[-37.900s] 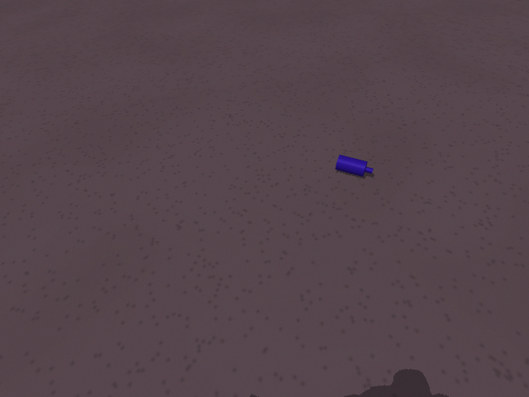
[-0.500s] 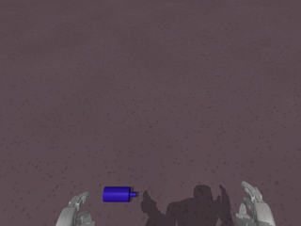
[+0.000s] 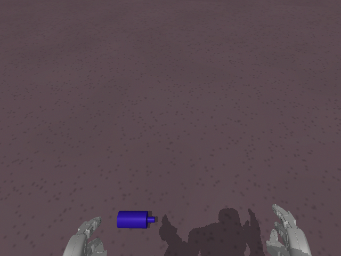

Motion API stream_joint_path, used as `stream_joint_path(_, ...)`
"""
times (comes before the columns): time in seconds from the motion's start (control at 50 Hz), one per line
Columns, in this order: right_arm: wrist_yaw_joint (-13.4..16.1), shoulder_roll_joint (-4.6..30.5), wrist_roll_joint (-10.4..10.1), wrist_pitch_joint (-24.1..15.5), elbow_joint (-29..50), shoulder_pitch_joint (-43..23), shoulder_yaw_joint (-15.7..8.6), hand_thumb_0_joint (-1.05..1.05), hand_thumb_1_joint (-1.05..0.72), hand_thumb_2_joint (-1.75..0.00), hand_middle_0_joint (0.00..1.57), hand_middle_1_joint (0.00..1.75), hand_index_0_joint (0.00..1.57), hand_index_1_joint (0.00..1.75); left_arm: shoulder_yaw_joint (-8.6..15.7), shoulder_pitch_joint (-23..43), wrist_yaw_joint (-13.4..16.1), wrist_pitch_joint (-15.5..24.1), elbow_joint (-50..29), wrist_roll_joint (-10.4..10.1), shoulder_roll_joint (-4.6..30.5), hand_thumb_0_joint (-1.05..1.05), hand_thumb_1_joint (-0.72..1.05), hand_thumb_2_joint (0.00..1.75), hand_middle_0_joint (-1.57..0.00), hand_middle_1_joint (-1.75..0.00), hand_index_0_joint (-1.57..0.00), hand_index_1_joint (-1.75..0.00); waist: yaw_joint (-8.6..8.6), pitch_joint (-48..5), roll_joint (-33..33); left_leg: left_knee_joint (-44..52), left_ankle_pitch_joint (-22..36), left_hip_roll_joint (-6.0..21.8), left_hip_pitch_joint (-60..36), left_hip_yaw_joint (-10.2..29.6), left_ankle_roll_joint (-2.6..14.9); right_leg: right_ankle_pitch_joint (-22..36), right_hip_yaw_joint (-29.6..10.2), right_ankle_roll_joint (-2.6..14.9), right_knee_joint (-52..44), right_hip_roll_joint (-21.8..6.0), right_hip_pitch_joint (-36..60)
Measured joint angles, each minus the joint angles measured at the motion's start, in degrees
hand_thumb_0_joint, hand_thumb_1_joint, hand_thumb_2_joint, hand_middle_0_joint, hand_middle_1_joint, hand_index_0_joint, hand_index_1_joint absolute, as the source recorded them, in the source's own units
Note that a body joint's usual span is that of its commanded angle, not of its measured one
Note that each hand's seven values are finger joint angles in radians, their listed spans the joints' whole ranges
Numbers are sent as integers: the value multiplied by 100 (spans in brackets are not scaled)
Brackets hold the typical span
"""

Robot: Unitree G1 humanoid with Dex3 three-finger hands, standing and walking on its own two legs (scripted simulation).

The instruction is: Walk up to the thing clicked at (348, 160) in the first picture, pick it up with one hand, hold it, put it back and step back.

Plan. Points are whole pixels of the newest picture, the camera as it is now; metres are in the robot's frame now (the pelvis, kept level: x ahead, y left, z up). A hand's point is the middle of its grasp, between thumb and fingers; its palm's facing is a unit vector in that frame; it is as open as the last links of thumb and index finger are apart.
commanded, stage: home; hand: left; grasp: from above
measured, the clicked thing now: (136, 219) +0.43 +0.23 -0.67
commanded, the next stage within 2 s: stand in 0.60 s
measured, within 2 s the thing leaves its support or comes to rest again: neither
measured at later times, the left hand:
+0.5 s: hand (105, 255) +0.16 +0.18 -0.05, palm faces +0.03 -0.98 -0.20, open 7.4 cm
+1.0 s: hand out of the picture +0.10 +0.24 -0.10, palm faces +0.02 -0.94 -0.35, open 7.4 cm
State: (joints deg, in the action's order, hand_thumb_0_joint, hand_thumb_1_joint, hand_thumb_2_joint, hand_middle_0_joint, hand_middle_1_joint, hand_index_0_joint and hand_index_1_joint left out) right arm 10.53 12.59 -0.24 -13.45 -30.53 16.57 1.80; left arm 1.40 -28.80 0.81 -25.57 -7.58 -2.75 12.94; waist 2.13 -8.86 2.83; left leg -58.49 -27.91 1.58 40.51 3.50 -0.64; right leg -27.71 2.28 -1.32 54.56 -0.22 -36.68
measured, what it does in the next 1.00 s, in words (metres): stands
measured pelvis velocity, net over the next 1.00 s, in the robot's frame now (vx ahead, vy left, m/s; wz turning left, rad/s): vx -0.01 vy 0.01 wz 0.00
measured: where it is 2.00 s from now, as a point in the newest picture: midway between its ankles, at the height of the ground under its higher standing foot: outside the picture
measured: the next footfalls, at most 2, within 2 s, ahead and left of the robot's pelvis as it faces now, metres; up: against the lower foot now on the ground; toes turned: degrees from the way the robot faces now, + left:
none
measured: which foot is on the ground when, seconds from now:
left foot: down 0.00-1.00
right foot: down 0.00-1.00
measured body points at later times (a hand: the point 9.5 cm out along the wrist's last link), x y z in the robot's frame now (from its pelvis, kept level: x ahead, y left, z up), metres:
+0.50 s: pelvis +0.00 +0.00 +0.00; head +0.02 +0.00 +0.45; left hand +0.16 +0.23 -0.03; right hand +0.16 -0.25 -0.06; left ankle +0.01 +0.12 -0.68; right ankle +0.00 -0.14 -0.68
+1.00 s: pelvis -0.01 +0.01 +0.03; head +0.01 +0.01 +0.48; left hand +0.10 +0.29 -0.08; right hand +0.10 -0.27 -0.09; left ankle +0.01 +0.12 -0.68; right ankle +0.00 -0.14 -0.68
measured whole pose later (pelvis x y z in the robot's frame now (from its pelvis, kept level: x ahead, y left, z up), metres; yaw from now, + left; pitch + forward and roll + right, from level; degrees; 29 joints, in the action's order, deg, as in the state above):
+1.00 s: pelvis -0.01 +0.01 +0.03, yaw +0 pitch +0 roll +0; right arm 0.6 16.9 3.1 -1.6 -49.5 11.0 -2.6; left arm 2.3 -13.2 1.9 -3.3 40.3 3.0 17.2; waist -1.1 2.3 -0.4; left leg -44.2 -21.2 -1.1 22.6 0.9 0.8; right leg -22.7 0.1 -2.3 43.8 -3.1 -20.8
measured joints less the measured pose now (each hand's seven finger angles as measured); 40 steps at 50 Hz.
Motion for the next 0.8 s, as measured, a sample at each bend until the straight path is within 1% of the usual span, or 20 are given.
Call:
stream_joint_path(0.7, -17, 30, -14, 59, 54, 4, -44, 2, -90, -90, 20, 30, 21, 30, 3, -44, 20, 22, -3, -7, 34, 2, 90, 90, -20, -30, -20, -29, 22, -23, 1, -35, -20, 9, -3, -10, 2, -12, -13, -1, 31, 10, -2)
stream_joint_path(0.72, -68, 31, 147, 87, -59, -70, -100, 2, -90, -90, 20, 30, 21, 30, -69, 120, 42, 301, 270, 126, 70, 2, 90, 90, -20, -30, -20, -29, -7, 155, -21, 4, 1, -15, -145, -16, 13, -8, -17, -3, 13, -14, 136)
stream_joint_path(0.76, -324, 127, 432, 396, -548, -313, -131, 1, -90, -90, 20, 30, 21, 30, -179, 720, 75, 1052, 1347, 390, 166, 1, 90, 90, -20, -30, -20, -30, -162, 521, -164, 240, 121, -112, -544, -99, 51, 27, -88, 2, -72, -117, 461)
stream_joint_path(0.78, -463, 193, 525, 581, -785, -421, -110, 1, -90, -90, 20, 30, 21, 30, -178, 974, 81, 1311, 1861, 477, 197, 1, 90, 90, -20, -30, -20, -30, -229, 625, -228, 373, 190, -151, -694, -143, 62, 59, -127, 5, -132, -159, 572)
stream_joint_path(0.8, -585, 251, 562, 730, -977, -505, -105, 1, -90, -90, 20, 30, 21, 30, -162, 1178, 83, 1510, 2306, 537, 225, 1, 90, 90, -20, -30, -20, -30, -275, 723, -267, 494, 252, -179, -826, -169, 71, 98, -150, 0, -206, -188, 680)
